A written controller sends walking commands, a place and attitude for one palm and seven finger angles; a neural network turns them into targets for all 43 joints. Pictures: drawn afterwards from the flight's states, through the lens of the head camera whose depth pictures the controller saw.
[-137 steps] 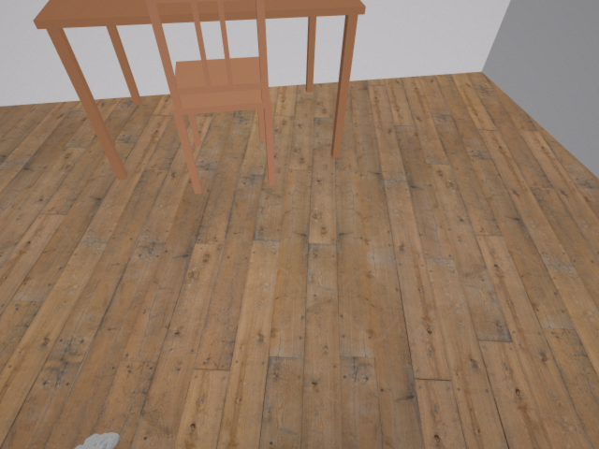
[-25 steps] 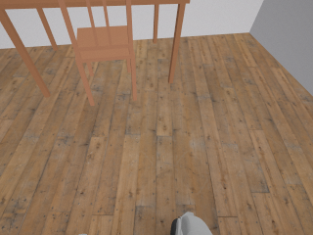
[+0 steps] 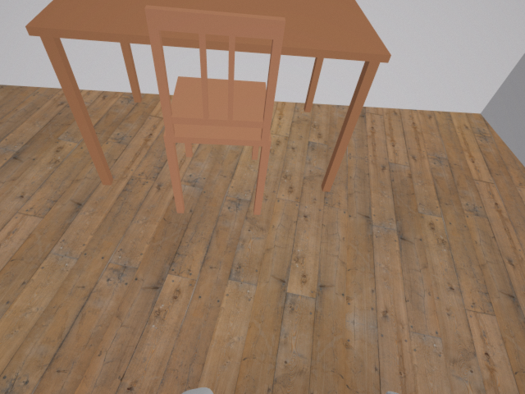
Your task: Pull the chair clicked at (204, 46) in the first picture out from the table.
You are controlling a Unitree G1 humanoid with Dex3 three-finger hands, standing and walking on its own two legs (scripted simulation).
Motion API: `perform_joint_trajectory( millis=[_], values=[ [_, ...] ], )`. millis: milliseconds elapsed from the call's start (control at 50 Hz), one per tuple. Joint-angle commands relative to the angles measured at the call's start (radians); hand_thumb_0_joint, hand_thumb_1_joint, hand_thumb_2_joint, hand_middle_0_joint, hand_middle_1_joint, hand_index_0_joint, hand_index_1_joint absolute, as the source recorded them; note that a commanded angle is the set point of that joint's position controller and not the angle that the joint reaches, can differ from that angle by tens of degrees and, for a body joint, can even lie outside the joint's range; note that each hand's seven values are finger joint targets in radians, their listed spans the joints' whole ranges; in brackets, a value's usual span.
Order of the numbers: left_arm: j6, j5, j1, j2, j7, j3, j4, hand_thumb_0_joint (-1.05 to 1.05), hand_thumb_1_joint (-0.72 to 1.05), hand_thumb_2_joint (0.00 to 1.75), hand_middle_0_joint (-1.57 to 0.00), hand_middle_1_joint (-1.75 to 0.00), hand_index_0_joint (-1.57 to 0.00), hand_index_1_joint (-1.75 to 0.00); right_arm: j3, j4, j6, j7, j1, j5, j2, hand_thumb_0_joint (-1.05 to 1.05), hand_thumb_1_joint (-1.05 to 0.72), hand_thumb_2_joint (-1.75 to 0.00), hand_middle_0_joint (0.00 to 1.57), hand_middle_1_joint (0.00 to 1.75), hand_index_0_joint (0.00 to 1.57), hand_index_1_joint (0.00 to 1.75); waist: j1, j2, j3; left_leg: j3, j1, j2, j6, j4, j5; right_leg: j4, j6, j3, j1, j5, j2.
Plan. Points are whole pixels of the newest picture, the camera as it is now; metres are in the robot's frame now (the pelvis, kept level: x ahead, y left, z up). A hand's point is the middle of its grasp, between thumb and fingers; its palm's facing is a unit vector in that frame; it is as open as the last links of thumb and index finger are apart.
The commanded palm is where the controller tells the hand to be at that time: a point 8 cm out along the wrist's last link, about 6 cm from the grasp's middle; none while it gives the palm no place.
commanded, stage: walk to a spot facing it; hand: left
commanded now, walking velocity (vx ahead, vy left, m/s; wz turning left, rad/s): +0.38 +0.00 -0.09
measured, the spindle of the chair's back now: (204, 79) +0.98 +0.26 -0.07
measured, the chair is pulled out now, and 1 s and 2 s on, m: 0.00 0.00 0.00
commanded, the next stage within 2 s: turn to face it in 0.30 s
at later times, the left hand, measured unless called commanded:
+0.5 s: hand (198, 289) +0.34 +0.15 -0.17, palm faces -0.15 -0.97 -0.20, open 7.4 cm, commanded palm none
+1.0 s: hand (190, 275) +0.36 +0.17 -0.17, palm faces +0.08 -0.98 -0.18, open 7.3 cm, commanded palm none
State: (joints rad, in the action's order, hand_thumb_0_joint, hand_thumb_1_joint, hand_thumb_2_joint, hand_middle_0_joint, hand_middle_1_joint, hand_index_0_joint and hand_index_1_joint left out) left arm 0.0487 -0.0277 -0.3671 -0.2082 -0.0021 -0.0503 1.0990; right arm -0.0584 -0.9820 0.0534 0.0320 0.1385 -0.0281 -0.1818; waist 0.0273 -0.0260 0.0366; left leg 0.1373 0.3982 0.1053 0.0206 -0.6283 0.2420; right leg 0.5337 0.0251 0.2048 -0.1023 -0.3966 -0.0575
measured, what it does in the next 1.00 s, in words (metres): walks ahead: right foot, then left foot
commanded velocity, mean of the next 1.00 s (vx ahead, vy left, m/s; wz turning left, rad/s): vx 0.11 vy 0.00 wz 0.07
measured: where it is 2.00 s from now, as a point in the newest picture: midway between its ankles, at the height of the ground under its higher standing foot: (248, 313)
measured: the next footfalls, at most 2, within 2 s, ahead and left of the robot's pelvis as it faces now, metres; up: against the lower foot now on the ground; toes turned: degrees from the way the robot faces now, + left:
right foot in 0.50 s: +0.36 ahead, -0.14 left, +0.00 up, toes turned -15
left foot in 0.86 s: +0.37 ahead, +0.09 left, +0.00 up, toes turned +7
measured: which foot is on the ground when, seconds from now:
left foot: down 0.00-0.52, up 0.54-0.84, down 0.86-1.00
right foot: down 0.00-0.00, up 0.02-0.48, down 0.50-0.88, up 0.90-1.00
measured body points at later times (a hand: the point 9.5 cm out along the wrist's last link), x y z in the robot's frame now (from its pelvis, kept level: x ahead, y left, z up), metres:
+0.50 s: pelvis +0.22 -0.02 +0.00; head +0.26 -0.03 +0.44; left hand +0.34 +0.20 -0.15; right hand +0.08 -0.21 -0.15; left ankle +0.08 +0.09 -0.72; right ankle +0.33 -0.13 -0.72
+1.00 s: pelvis +0.31 -0.01 +0.01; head +0.33 +0.01 +0.46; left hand +0.36 +0.23 -0.15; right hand +0.35 -0.25 -0.13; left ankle +0.33 +0.08 -0.72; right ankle +0.30 -0.14 -0.69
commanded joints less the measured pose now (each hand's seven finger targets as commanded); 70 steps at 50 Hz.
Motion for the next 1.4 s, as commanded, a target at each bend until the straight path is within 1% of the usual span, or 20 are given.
perform_joint_trajectory(
  millis=[0, 40, 100, 320, 400, 440, 460, 480, 500, 520, 640, 800, 880, 1000, 1140, 1160, 1200, 1220, 1280, 1380],
  values=[
    [0.018, 0.009, 0.091, -0.069, 0.000, -0.009, -0.123, 0.00, 0.90, 0.90, -0.20, -0.30, -0.20, -0.30, -0.047, -0.097, 0.011, -0.043, 0.451, -0.007, -0.243, 0.00, -0.90, -0.90, 0.20, 0.30, 0.20, 0.30, -0.187, 0.362, -0.118, -0.610, -0.587, 0.355, 0.169, 0.394, -0.012, 0.683, -0.036, -0.135, -0.586, -0.172, 0.026],
    [0.018, 0.010, 0.129, -0.068, -0.010, -0.016, -0.109, 0.00, 0.90, 0.90, -0.20, -0.30, -0.20, -0.30, -0.024, -0.053, 0.018, -0.051, 0.300, 0.004, -0.165, 0.00, -0.90, -0.90, 0.20, 0.30, 0.20, 0.30, -0.118, 0.119, -0.023, -0.445, -0.458, 0.329, 0.172, 0.372, -0.123, 0.765, -0.037, -0.189, -0.631, -0.012, -0.068],
    [-0.013, -0.002, 0.049, -0.016, -0.015, -0.014, -0.060, 0.00, 0.90, 0.90, -0.20, -0.30, -0.20, -0.30, -0.002, -0.051, 0.040, -0.055, 0.218, 0.007, -0.094, 0.00, -0.90, -0.90, 0.20, 0.30, 0.20, 0.30, -0.038, 0.131, -0.002, -0.188, -0.329, 0.219, 0.108, 0.406, -0.256, 0.699, -0.013, -0.190, -0.516, 0.118, -0.087],
    [-0.044, 0.001, 0.238, 0.018, -0.025, -0.008, -0.121, 0.00, 0.90, 0.90, -0.20, -0.30, -0.20, -0.30, 0.000, -0.121, 0.035, -0.063, 0.329, 0.006, -0.077, 0.00, -0.90, -0.90, 0.20, 0.30, 0.20, 0.30, -0.057, 0.154, 0.109, 0.034, -0.412, 0.185, 0.098, 0.424, -0.470, 0.262, -0.023, -0.096, -0.538, 0.262, -0.054],
    [-0.030, 0.003, 0.244, 0.009, -0.019, -0.007, -0.131, 0.00, 0.90, 0.90, -0.20, -0.30, -0.20, -0.30, 0.000, -0.146, 0.020, -0.067, 0.339, 0.000, -0.093, 0.00, -0.90, -0.90, 0.20, 0.30, 0.20, 0.30, -0.049, 0.140, 0.101, 0.048, -0.421, 0.211, 0.096, 0.304, -0.672, 0.130, -0.074, -0.069, -0.388, 0.205, 0.003],
    [-0.013, -0.002, 0.060, -0.027, -0.009, -0.013, -0.077, 0.00, 0.90, 0.90, -0.20, -0.30, -0.20, -0.30, 0.002, -0.150, 0.014, -0.066, 0.313, 0.009, -0.105, 0.00, -0.90, -0.90, 0.20, 0.30, 0.20, 0.30, 0.034, 0.107, -0.001, 0.055, -0.379, 0.174, 0.064, 0.082, -0.767, 0.028, -0.086, -0.038, -0.130, 0.279, 0.049],
    [0.002, -0.006, -0.075, -0.079, -0.001, -0.028, -0.035, 0.00, 0.90, 0.90, -0.20, -0.30, -0.20, -0.30, 0.005, -0.147, 0.015, -0.061, 0.298, 0.018, -0.096, 0.00, -0.90, -0.90, 0.20, 0.30, 0.20, 0.30, 0.097, 0.057, -0.079, 0.077, -0.252, 0.122, 0.027, -0.115, -0.604, -0.005, -0.096, -0.088, 0.090, 0.472, -0.011],
    [0.016, -0.006, -0.163, -0.187, 0.013, -0.051, -0.014, 0.00, 0.90, 0.90, -0.20, -0.30, -0.20, -0.30, 0.009, -0.136, 0.019, -0.056, 0.368, 0.033, -0.034, 0.00, -0.90, -0.90, 0.20, 0.30, 0.20, 0.30, 0.093, -0.159, -0.227, 0.080, -0.018, -0.020, -0.014, -0.436, -0.015, -0.011, -0.201, -0.434, 0.331, 0.868, -0.295],
    [0.014, 0.016, -0.183, -0.225, 0.013, -0.049, -0.013, 0.00, 0.90, 0.90, -0.20, -0.30, -0.20, -0.30, 0.009, -0.128, 0.012, -0.065, 0.382, 0.037, -0.028, 0.00, -0.90, -0.90, 0.20, 0.30, 0.20, 0.30, 0.070, -0.129, -0.276, -0.035, 0.028, -0.080, -0.017, -0.659, 0.388, -0.078, -0.300, -0.511, 0.318, 1.138, -0.425],
    [0.017, 0.018, -0.095, -0.210, 0.020, -0.041, -0.042, 0.00, 0.90, 0.90, -0.20, -0.30, -0.20, -0.30, 0.012, -0.120, -0.001, -0.064, 0.340, 0.037, -0.008, 0.00, -0.90, -0.90, 0.20, 0.30, 0.20, 0.30, 0.058, -0.152, -0.293, -0.145, 0.024, -0.039, -0.015, -0.689, 0.350, -0.122, -0.286, -0.491, 0.208, 1.008, -0.406],
    [-0.004, 0.005, 0.214, -0.066, 0.038, -0.004, -0.114, 0.00, 0.90, 0.90, -0.20, -0.30, -0.20, -0.30, 0.019, -0.139, -0.071, -0.051, 0.353, 0.014, 0.043, 0.00, -0.90, -0.90, 0.20, 0.30, 0.20, 0.30, -0.089, -0.078, -0.054, -0.111, -0.075, 0.008, -0.045, -0.427, 0.170, -0.266, -0.170, -0.148, -0.255, 0.488, -0.257],
    [-0.049, 0.013, 0.186, -0.091, 0.037, -0.023, -0.124, 0.00, 0.90, 0.90, -0.20, -0.30, -0.20, -0.30, 0.021, -0.074, -0.065, -0.040, 0.246, 0.007, 0.008, 0.00, -0.90, -0.90, 0.20, 0.30, 0.20, 0.30, -0.052, -0.085, -0.011, -0.033, -0.184, -0.031, -0.052, 0.038, 0.018, -0.172, -0.120, -0.098, -0.231, 0.151, -0.222],
    [-0.073, 0.015, 0.193, -0.023, 0.030, -0.013, -0.166, 0.00, 0.90, 0.90, -0.20, -0.30, -0.20, -0.30, -0.003, -0.024, -0.052, -0.054, 0.200, -0.009, -0.145, 0.00, -0.90, -0.90, 0.20, 0.30, 0.20, 0.30, -0.059, 0.332, 0.056, -0.514, -0.068, 0.241, 0.135, 0.456, -0.016, 0.278, 0.001, -0.085, -0.304, -0.138, -0.016],
    [-0.060, 0.020, 0.145, -0.027, 0.022, -0.008, -0.122, 0.00, 0.90, 0.90, -0.20, -0.30, -0.20, -0.30, 0.003, -0.015, -0.038, -0.072, 0.132, 0.005, -0.142, 0.00, -0.90, -0.90, 0.20, 0.30, 0.20, 0.30, -0.035, 0.157, -0.106, -0.282, -0.358, 0.157, 0.155, 0.297, -0.556, 0.345, 0.016, -0.170, -0.346, -0.073, -0.023],
    [-0.035, 0.006, 0.032, -0.018, 0.006, 0.006, -0.078, 0.00, 0.90, 0.90, -0.20, -0.30, -0.20, -0.30, -0.008, -0.032, -0.046, -0.052, 0.118, 0.011, -0.146, 0.00, -0.90, -0.90, 0.20, 0.30, 0.20, 0.30, -0.015, 0.134, -0.050, -0.288, -0.188, 0.079, 0.121, 0.295, 0.083, -0.060, -0.005, -0.102, -0.089, 0.057, 0.028],
    [-0.026, 0.003, -0.023, -0.042, 0.008, 0.001, -0.061, 0.00, 0.90, 0.90, -0.20, -0.30, -0.20, -0.30, -0.004, -0.024, -0.046, -0.048, 0.097, 0.016, -0.120, 0.00, -0.90, -0.90, 0.20, 0.30, 0.20, 0.30, 0.010, 0.063, -0.021, -0.240, -0.073, 0.025, 0.080, 0.218, 0.191, -0.166, -0.014, -0.147, 0.018, 0.075, -0.013],
    [-0.021, -0.005, -0.124, -0.185, 0.017, -0.027, -0.054, 0.00, 0.90, 0.90, -0.20, -0.30, -0.20, -0.30, 0.007, 0.044, -0.042, -0.028, 0.021, 0.014, -0.061, 0.00, -0.90, -0.90, 0.20, 0.30, 0.20, 0.30, 0.066, -0.229, 0.066, -0.081, 0.237, -0.121, 0.007, -0.155, 0.307, -0.419, -0.167, -0.598, 0.079, -0.250, -0.353],
    [-0.010, 0.002, -0.140, -0.175, 0.023, -0.027, -0.051, 0.00, 0.90, 0.90, -0.20, -0.30, -0.20, -0.30, -0.007, 0.054, -0.046, -0.021, -0.031, 0.004, -0.105, 0.00, -0.90, -0.90, 0.20, 0.30, 0.20, 0.30, 0.072, -0.211, 0.118, -0.148, 0.268, -0.085, 0.015, -0.280, 0.262, -0.460, -0.192, -0.651, -0.004, -0.279, -0.366],
    [0.010, -0.002, -0.055, -0.087, 0.025, -0.007, -0.062, 0.00, 0.90, 0.90, -0.20, -0.30, -0.20, -0.30, -0.011, 0.017, -0.043, -0.007, 0.026, 0.002, -0.084, 0.00, -0.90, -0.90, 0.20, 0.30, 0.20, 0.30, -0.008, -0.100, 0.152, -0.155, 0.261, -0.030, 0.009, -0.400, 0.086, -0.411, -0.171, -0.428, -0.037, -0.053, -0.290],
    [0.030, -0.002, -0.112, -0.072, 0.026, 0.001, -0.030, 0.00, 0.90, 0.90, -0.20, -0.30, -0.20, -0.30, 0.004, 0.021, -0.039, 0.000, 0.000, 0.009, -0.033, 0.00, -0.90, -0.90, 0.20, 0.30, 0.20, 0.30, -0.001, -0.112, 0.099, -0.071, 0.185, -0.035, -0.008, -0.233, 0.022, -0.346, -0.158, -0.222, 0.027, 0.396, -0.237]
  ],
)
